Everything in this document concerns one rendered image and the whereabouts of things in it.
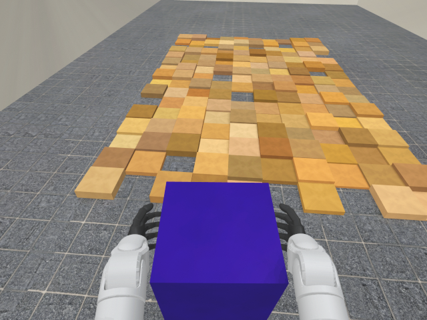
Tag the left robot forearm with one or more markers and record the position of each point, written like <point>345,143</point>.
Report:
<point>122,292</point>

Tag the carton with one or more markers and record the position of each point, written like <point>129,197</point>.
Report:
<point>218,254</point>

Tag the robot left hand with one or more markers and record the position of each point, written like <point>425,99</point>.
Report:
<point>139,227</point>

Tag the right robot forearm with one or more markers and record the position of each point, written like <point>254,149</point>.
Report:
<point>316,282</point>

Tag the robot right hand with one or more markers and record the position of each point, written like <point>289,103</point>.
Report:
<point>293,225</point>

